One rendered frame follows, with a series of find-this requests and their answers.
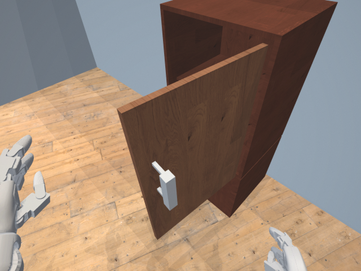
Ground left robot hand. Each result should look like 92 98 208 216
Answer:
0 135 50 233

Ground cupboard door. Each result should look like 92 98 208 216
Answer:
117 43 268 240

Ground right robot hand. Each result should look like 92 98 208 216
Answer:
264 227 307 271

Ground handle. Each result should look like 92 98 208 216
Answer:
152 161 178 210

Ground left robot forearm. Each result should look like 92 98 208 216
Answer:
0 233 24 271

